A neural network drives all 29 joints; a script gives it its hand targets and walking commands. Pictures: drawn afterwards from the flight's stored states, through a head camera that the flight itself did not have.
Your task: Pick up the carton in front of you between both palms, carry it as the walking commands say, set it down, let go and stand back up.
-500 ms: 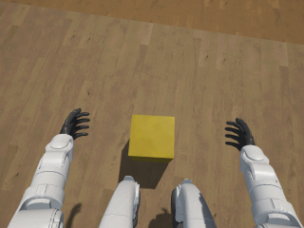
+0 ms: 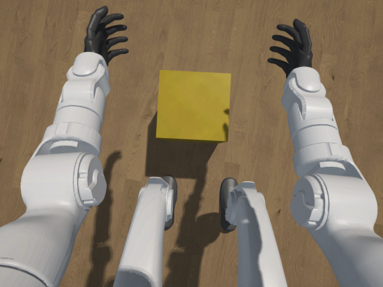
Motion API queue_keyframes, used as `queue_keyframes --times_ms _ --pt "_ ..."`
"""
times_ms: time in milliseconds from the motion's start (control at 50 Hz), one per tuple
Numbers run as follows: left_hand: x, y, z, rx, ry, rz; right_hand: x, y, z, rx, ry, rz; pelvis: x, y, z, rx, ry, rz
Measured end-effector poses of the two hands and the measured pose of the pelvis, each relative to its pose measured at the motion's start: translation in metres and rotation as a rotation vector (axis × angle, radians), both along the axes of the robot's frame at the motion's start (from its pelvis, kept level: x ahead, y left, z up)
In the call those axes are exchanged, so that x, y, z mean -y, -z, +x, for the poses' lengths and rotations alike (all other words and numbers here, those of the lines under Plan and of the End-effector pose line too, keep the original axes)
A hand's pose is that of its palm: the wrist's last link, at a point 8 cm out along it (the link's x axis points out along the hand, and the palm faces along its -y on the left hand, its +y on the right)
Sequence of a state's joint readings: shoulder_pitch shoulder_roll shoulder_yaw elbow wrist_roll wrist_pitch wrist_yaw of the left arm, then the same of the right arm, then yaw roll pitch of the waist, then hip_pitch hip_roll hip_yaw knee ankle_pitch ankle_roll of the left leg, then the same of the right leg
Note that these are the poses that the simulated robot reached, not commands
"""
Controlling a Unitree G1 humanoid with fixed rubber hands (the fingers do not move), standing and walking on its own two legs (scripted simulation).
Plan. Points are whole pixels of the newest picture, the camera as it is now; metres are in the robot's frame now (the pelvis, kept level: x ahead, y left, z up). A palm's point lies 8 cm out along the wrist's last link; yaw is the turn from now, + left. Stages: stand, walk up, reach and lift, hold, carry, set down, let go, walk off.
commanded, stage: reach and lift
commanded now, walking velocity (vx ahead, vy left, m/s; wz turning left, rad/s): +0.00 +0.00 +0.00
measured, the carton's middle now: (193, 112) +0.47 +0.03 -0.48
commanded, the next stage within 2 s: none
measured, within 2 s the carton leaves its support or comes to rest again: leaves its support in 1.62 s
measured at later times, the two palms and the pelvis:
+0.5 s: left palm (130, 97) +0.48 +0.21 -0.33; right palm (261, 103) +0.49 -0.16 -0.34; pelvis -0.02 -0.01 -0.18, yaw +0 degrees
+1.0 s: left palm (137, 105) +0.48 +0.21 -0.41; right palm (258, 103) +0.50 -0.17 -0.40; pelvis -0.02 +0.00 -0.24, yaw -1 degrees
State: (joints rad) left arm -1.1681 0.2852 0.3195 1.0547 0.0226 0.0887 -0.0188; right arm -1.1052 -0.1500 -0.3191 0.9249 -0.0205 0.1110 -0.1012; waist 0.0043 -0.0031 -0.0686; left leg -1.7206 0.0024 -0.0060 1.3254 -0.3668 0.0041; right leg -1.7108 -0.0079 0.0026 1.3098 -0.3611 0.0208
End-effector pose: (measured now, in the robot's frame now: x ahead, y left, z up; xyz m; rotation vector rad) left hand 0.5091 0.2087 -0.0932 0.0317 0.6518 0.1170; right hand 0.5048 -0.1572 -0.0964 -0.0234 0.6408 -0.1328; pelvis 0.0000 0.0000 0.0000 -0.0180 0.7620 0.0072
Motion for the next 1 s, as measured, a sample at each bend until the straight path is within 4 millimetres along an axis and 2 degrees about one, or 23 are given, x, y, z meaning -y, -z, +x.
queue_keyframes --times_ms 80,180,280,460,640,720,800,880,1000 --pt "0.002 0.044 -0.012 -0.032 -0.009 0.012 0.005 0.047 -0.014 -0.04 0.011 -0.002 0.0 0.022 0.006 -0.054 0.001 -0.001" --pt "-0.003 0.105 -0.029 -0.062 -0.031 0.031 0.014 0.108 -0.029 -0.068 0.008 -0.025 0.002 0.061 0.008 -0.097 0.01 0.002" --pt "-0.013 0.161 -0.036 -0.065 -0.042 0.046 0.018 0.163 -0.031 -0.065 -0.001 -0.03 0.005 0.104 0.0 -0.085 0.016 0.004" --pt "-0.005 0.228 -0.026 -0.048 -0.024 0.014 0.007 0.227 -0.018 -0.064 -0.008 -0.017 0.008 0.169 -0.014 -0.011 0.01 0.003" --pt "0.002 0.289 -0.028 -0.088 -0.03 0.029 0.007 0.289 -0.025 -0.115 -0.006 -0.018 0.005 0.21 -0.022 0.045 0.01 0.0" --pt "0.003 0.312 -0.03 -0.099 -0.029 0.022 0.024 0.296 -0.013 -0.09 0.006 -0.052 0.004 0.223 -0.023 0.066 0.013 -0.001" --pt "0.003 0.327 -0.029 -0.103 -0.016 0.028 0.026 0.303 -0.008 -0.078 0.005 -0.042 0.004 0.232 -0.023 0.088 0.02 0.0" --pt "-0.003 0.325 -0.025 -0.072 -0.025 0.033 0.021 0.308 -0.004 -0.081 -0.011 -0.031 0.003 0.236 -0.021 0.098 0.026 0.005" --pt "-0.002 0.321 -0.033 -0.085 -0.016 0.027 0.015 0.302 -0.005 -0.068 -0.013 -0.026 0.001 0.236 -0.019 0.102 0.022 0.006"
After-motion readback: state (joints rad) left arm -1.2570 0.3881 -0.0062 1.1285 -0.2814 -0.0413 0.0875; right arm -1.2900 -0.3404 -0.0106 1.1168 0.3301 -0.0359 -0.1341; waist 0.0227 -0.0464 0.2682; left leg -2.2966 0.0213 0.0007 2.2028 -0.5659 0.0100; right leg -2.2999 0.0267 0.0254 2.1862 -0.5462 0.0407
